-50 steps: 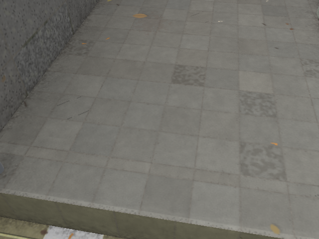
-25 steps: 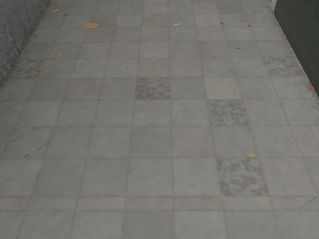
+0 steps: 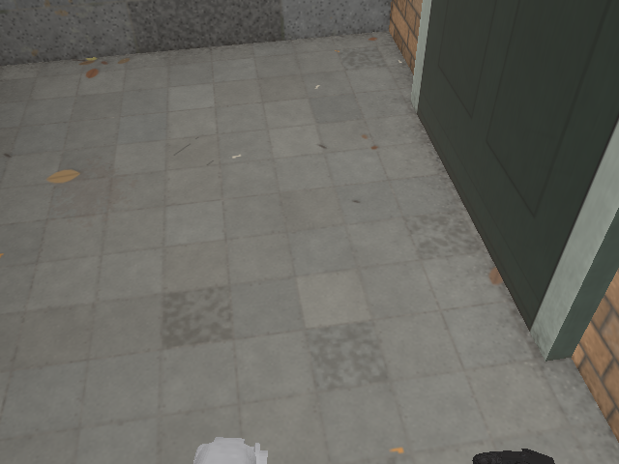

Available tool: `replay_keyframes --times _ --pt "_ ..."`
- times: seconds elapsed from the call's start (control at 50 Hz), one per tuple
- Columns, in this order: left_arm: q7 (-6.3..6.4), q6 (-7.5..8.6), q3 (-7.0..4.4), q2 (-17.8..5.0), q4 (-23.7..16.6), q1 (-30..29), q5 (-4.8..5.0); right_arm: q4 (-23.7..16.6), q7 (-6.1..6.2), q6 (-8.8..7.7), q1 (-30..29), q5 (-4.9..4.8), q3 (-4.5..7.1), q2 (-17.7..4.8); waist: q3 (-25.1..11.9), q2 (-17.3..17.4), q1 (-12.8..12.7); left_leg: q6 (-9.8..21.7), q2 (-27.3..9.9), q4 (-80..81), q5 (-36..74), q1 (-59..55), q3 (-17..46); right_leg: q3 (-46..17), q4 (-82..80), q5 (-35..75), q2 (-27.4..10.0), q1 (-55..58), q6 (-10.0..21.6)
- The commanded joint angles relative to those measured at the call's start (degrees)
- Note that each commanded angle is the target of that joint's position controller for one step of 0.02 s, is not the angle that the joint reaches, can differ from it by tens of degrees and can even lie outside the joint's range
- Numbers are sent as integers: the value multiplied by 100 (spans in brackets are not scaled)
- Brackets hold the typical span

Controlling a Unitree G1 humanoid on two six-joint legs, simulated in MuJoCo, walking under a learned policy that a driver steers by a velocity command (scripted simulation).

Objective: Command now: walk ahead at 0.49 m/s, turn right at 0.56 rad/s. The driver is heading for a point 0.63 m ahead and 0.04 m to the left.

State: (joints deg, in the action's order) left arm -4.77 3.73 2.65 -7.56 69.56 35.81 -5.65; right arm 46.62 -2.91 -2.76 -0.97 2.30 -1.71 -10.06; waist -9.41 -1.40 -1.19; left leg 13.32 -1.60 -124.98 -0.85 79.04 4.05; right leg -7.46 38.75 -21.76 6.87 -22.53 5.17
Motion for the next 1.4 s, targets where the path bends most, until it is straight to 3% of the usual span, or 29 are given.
replay_keyframes --times 0.02,0.06,0.1,0.18,0.2,0.22,0.24,0.26,0.28,0.34,0.4,0.46,0.58,0.66,0.7,0.72,0.74,0.76,0.78,0.84,0.9,1.06,1.12,1.14,1.2,1.26,1.28,1.34,1.4 --pt "-77 228 -4 -519 -347 -30 -193 -612 66 124 -1059 -41 -114 -74 419 -288 -45 -309 -102 756 -155 -350 -633 -1459 -2026 -257 -807 -631 485" --pt "-196 296 -10 -529 -480 -2 114 -1035 156 325 -2181 47 -93 -107 575 -527 -279 -709 -151 2293 -1528 -565 -1101 -1862 -2731 170 -1206 -497 902" --pt "-294 365 18 -594 -947 -644 442 -944 96 384 -1810 240 -146 44 695 -757 44 -822 -40 3789 -2365 -1960 -1587 -1773 -3168 2176 -1567 -620 1233" --pt "-261 480 -340 -1659 -854 -277 436 -640 -102 370 -921 80 -119 -216 -258 -1162 320 -761 649 5522 -2794 -3167 -1520 -947 -1724 10548 -2060 1989 1252" --pt "-287 499 -447 -1563 -848 -81 259 -235 -66 281 257 38 -50 -376 -1260 -550 452 -309 466 5641 -1652 -5089 -507 -751 -437 11520 -1755 1291 984" --pt "-358 468 -415 -1241 -781 251 94 161 -5 310 1232 -56 61 -673 -2001 493 606 304 14 6681 -2424 -6979 1306 -963 706 10419 -1416 -316 807" --pt "-395 340 -326 -795 -860 -375 -24 560 121 304 2340 72 189 -945 -1604 1875 1211 848 -814 8380 -3326 -7862 3291 -981 2876 5386 -647 -2076 491" --pt "-439 213 -418 -732 -736 -999 122 647 186 222 2646 288 126 -754 -421 2117 1527 1041 -1331 9848 -5249 -6376 5119 -1036 6576 2507 -118 -3167 352" --pt "-374 221 -448 -723 -966 -1327 306 730 200 13 1968 201 209 -906 450 899 977 865 -1452 9843 -5381 -5914 4865 -1028 8098 2436 -174 -4128 484" --pt "9 149 -290 -414 -1726 -2484 81 1307 119 -277 952 50 -132 758 390 -648 -16 211 -1196 9714 -2318 -5751 2311 -1020 7621 2060 -456 -4484 927" --pt "79 -21 -257 -298 -2015 -2893 197 1265 222 -523 626 46 -42 670 632 -131 -446 -185 -544 10164 -1030 -5260 145 -179 6291 1337 -785 -3967 811" --pt "-44 80 -368 -438 -2133 -3330 209 1066 245 -627 784 338 28 300 598 41 -281 -380 -242 10661 -181 -4724 -666 401 5295 2513 -1080 -3215 542" --pt "94 -16 -380 -332 -2590 -4587 144 1017 157 -559 2078 -143 228 -291 728 472 305 -238 -799 10911 675 -6208 -435 819 1301 1563 -1329 -1760 -371" --pt "296 112 -521 -547 -2708 -4937 254 1163 42 -556 2411 -178 435 -267 645 541 216 -19 -1293 10120 2404 -8390 231 1007 -805 1163 -961 -1714 -319" --pt "477 340 -691 -1030 -2372 -3769 420 1151 92 -557 2826 -11 501 -82 -663 106 63 -532 -531 8456 2441 -7471 -254 779 -253 3940 -1333 1358 601" --pt "541 406 -648 -1283 -2104 -2401 472 997 144 -697 3537 11 219 666 -2384 -1557 -56 -1196 173 6615 -743 -4995 -417 -1155 -108 5629 -2840 4693 2093" --pt "553 349 -694 -1082 -1415 -673 241 907 20 -619 2490 -269 435 73 -1954 -1466 -855 -1439 771 4814 -3726 -3578 -370 -2621 -1121 6161 -3249 5074 2250" --pt "663 376 -829 -1326 -1161 -737 133 672 -53 -534 1767 -349 535 34 -1050 -744 -821 -1245 402 3893 -3141 -2994 298 -2047 -1386 5835 -3176 4202 1637" --pt "707 373 -871 -1188 -1239 -1585 292 692 9 -496 1525 -312 571 -46 -274 -440 -428 -1193 -125 3831 -2464 -2952 171 -1076 -1479 5495 -3019 2873 1260" --pt "596 317 -630 -298 -1667 -2924 439 671 174 -340 1585 134 368 649 -230 63 349 -1252 -592 4406 -2138 -3853 -97 128 -1937 5574 -2537 1030 1095" --pt "548 417 -653 -278 -1738 -2927 252 771 159 -198 1577 -44 455 346 -271 15 462 -1473 -581 5056 -1649 -3952 -355 773 -2261 5384 -2225 674 1197" --pt "229 450 -739 -704 -1862 -3158 538 674 184 -97 671 -185 475 -64 166 -191 401 -1540 -472 9178 -218 -5314 -511 918 -1906 3916 -2347 856 710" --pt "-5 254 -619 -206 -1736 -2282 610 681 315 -394 519 -398 620 -594 -341 481 19 -901 -548 9938 2676 -6808 -524 1403 -999 1709 -1450 727 -280" --pt "69 290 -475 316 -1522 -1029 624 569 210 -450 30 -577 504 -698 -1050 981 -720 -261 -1052 9768 3344 -7553 4 1561 -1081 547 -1138 778 -746" --pt "250 242 -717 -511 -1988 -2735 543 652 38 -301 174 -464 633 -799 -112 863 -100 -671 -818 10075 78 -6869 266 1766 -614 330 -973 204 -747" --pt "207 267 -696 -256 -1959 -2818 538 636 16 -223 150 -479 665 -737 238 574 -97 -880 -673 10318 -1531 -6469 343 1603 -612 109 -1076 93 -664" --pt "600 -105 -658 -477 -1228 -1783 277 445 389 83 141 192 501 -362 176 521 -37 -713 -658 10443 -1821 -6358 150 1304 -874 118 -1205 558 -815" --pt "907 -333 -646 -581 -1229 -2290 265 428 609 236 -82 -20 523 -417 726 303 79 -875 -356 10332 -1758 -5961 -64 1378 -1024 180 -1144 646 -941" --pt "883 -222 -614 -647 -1031 -2236 365 477 629 199 27 -86 517 -429 634 249 144 -905 -306 10161 -1051 -6398 -179 1328 -1167 353 -1201 630 -963"
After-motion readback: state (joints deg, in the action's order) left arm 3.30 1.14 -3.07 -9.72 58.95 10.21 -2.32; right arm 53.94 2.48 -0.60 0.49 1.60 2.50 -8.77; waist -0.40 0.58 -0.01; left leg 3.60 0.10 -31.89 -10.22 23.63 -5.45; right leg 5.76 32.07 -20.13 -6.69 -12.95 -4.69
